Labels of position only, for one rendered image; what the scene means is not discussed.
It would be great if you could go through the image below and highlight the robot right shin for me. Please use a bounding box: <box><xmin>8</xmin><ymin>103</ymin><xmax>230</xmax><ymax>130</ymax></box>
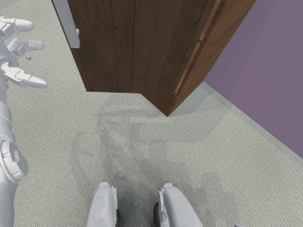
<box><xmin>158</xmin><ymin>183</ymin><xmax>173</xmax><ymax>227</ymax></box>

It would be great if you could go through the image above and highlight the handle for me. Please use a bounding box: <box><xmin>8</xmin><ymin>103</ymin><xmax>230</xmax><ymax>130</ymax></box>
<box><xmin>53</xmin><ymin>0</ymin><xmax>80</xmax><ymax>48</ymax></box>

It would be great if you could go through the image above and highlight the right robot thigh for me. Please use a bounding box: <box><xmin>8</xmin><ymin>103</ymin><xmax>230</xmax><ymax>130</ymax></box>
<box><xmin>157</xmin><ymin>186</ymin><xmax>203</xmax><ymax>227</ymax></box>

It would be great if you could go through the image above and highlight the robot left forearm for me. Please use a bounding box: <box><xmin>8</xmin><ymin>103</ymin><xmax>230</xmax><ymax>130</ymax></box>
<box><xmin>0</xmin><ymin>77</ymin><xmax>16</xmax><ymax>144</ymax></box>

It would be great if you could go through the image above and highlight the robot left upper arm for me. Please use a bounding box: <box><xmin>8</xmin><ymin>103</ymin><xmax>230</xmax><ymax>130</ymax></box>
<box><xmin>0</xmin><ymin>140</ymin><xmax>28</xmax><ymax>227</ymax></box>

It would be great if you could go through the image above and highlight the cupboard door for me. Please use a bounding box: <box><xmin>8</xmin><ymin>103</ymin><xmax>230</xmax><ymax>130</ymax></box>
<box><xmin>51</xmin><ymin>0</ymin><xmax>217</xmax><ymax>95</ymax></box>

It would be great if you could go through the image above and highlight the left robot hand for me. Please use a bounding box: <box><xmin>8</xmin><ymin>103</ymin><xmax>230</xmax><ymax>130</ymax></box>
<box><xmin>0</xmin><ymin>16</ymin><xmax>48</xmax><ymax>89</ymax></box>

